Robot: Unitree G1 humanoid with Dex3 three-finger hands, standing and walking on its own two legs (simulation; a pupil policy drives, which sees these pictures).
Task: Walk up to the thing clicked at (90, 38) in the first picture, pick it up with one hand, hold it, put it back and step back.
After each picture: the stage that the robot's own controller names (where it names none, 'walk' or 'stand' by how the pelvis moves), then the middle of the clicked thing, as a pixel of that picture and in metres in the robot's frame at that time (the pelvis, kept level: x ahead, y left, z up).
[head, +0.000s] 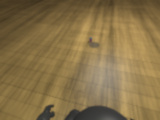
stand; (90, 40) +1.75 +0.05 -0.72
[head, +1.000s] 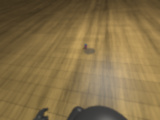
walk; (85, 46) +1.61 +0.27 -0.71
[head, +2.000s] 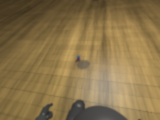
walk; (78, 58) +1.08 +0.36 -0.71
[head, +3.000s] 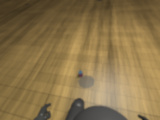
walk; (80, 73) +0.70 +0.23 -0.71
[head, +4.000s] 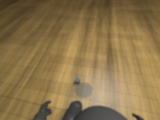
walk; (77, 81) +0.51 +0.20 -0.70
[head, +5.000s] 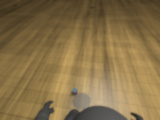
stand; (75, 91) +0.43 +0.20 -0.72
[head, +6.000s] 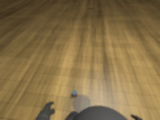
stand; (75, 93) +0.41 +0.21 -0.72
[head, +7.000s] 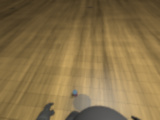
stand; (75, 93) +0.41 +0.21 -0.72
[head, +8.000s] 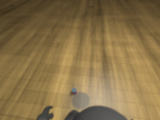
stand; (74, 91) +0.43 +0.21 -0.73
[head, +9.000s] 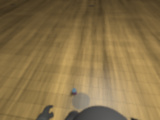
stand; (74, 91) +0.42 +0.21 -0.73
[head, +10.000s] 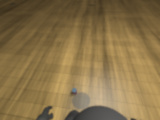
go down; (74, 91) +0.42 +0.21 -0.73
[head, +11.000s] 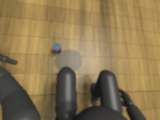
go down; (57, 48) +0.50 +0.27 -0.31
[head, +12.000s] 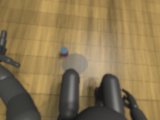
approach; (64, 52) +0.50 +0.26 -0.33
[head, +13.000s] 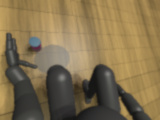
close in; (36, 44) +0.47 +0.32 -0.22
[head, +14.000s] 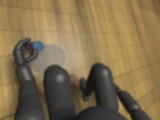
close; (34, 46) +0.46 +0.30 -0.22
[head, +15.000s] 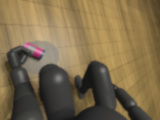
lift; (34, 51) +0.43 +0.24 -0.24
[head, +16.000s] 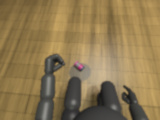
close; (79, 66) +0.47 +0.14 -0.48
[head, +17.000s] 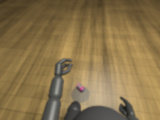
close; (80, 87) +0.44 +0.10 -0.70
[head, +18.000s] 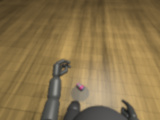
hold; (80, 86) +0.44 +0.11 -0.70
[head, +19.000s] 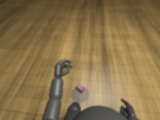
hold; (80, 88) +0.43 +0.11 -0.70
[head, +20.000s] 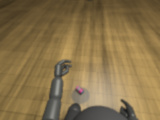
stand; (79, 90) +0.42 +0.12 -0.71
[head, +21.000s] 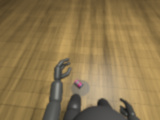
stand; (78, 83) +0.41 +0.13 -0.65
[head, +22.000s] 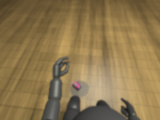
stand; (76, 85) +0.39 +0.15 -0.67
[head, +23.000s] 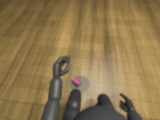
stand; (76, 82) +0.39 +0.16 -0.61
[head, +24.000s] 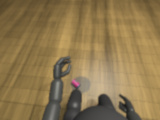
close; (76, 83) +0.37 +0.17 -0.61
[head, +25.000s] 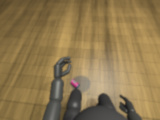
close; (75, 83) +0.36 +0.19 -0.61
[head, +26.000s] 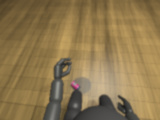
close; (75, 85) +0.35 +0.19 -0.61
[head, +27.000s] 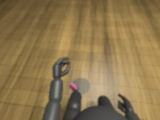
close; (74, 86) +0.35 +0.19 -0.62
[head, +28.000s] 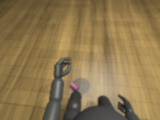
close; (74, 86) +0.35 +0.19 -0.62
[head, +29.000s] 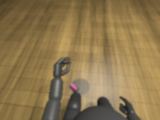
close; (74, 87) +0.35 +0.19 -0.63
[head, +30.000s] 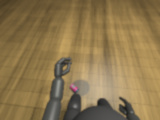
close; (74, 88) +0.34 +0.19 -0.65
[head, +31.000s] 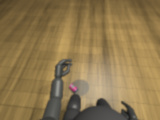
stand; (73, 88) +0.34 +0.19 -0.65
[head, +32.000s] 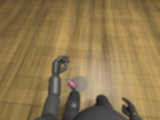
close; (72, 84) +0.34 +0.19 -0.63
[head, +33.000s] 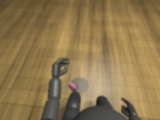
close; (73, 86) +0.35 +0.19 -0.63
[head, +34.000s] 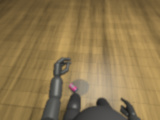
close; (73, 87) +0.34 +0.19 -0.64
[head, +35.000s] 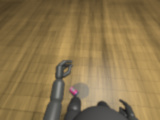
close; (73, 91) +0.34 +0.19 -0.66
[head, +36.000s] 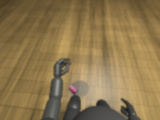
close; (73, 89) +0.34 +0.19 -0.66
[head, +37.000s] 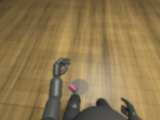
close; (73, 87) +0.34 +0.19 -0.65
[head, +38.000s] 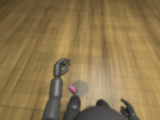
close; (73, 89) +0.34 +0.19 -0.66
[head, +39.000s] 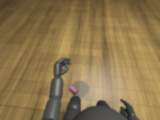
close; (73, 89) +0.34 +0.19 -0.66
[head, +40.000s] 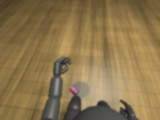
close; (74, 90) +0.33 +0.19 -0.66
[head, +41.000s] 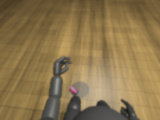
close; (73, 90) +0.34 +0.19 -0.66
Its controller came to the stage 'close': yes
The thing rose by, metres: 0.01
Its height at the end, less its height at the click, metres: -0.02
